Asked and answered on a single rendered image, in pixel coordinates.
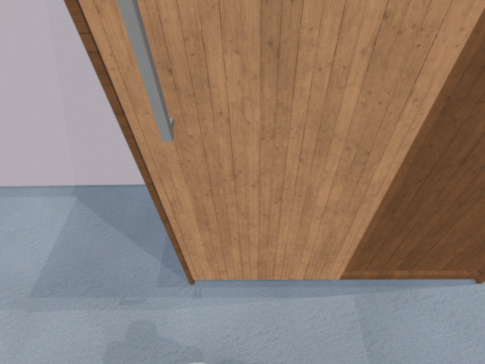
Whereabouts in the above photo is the handle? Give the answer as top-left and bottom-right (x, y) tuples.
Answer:
(117, 0), (174, 142)

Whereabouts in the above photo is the wardrobe door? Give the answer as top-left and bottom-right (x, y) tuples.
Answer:
(79, 0), (485, 280)
(344, 8), (485, 271)

